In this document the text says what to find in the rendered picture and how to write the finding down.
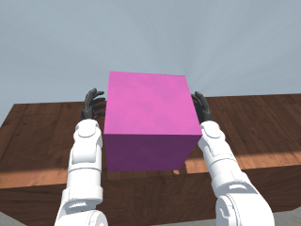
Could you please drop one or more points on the robot right forearm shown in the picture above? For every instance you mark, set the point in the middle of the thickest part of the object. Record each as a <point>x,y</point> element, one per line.
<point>227,177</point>

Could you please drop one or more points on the left robot hand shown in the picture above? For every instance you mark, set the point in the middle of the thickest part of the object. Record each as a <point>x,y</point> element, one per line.
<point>89,108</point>

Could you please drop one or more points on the carton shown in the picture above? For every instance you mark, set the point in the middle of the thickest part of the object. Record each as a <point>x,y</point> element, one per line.
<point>150,122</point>

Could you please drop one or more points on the robot left upper arm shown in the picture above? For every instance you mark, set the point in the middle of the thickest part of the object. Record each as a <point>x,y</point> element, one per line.
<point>86,218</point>

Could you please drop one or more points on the pedestal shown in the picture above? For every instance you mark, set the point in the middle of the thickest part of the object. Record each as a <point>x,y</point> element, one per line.
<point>263,132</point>

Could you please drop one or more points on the robot left forearm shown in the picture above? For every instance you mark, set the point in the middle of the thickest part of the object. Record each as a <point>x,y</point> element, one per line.
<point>83,191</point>

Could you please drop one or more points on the robot right upper arm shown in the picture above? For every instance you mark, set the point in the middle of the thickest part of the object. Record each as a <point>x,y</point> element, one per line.
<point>242,209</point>

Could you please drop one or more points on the right robot hand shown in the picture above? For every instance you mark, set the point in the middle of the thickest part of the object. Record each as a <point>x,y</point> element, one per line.
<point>202,108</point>

